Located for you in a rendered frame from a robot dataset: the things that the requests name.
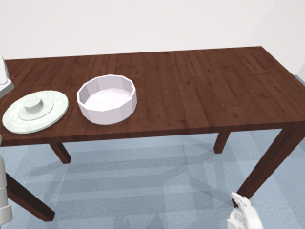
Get table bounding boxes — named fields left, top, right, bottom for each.
left=0, top=46, right=305, bottom=222

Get pot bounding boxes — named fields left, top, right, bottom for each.
left=77, top=74, right=137, bottom=125

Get robot left hand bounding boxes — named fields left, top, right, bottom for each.
left=0, top=55, right=14, bottom=99

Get lid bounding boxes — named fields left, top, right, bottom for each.
left=2, top=90, right=69, bottom=134

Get robot right hand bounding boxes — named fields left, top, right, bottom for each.
left=227, top=192, right=264, bottom=229

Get knob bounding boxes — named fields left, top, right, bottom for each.
left=23, top=96, right=44, bottom=112

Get robot left forearm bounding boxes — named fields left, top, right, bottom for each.
left=0, top=134, right=13, bottom=229

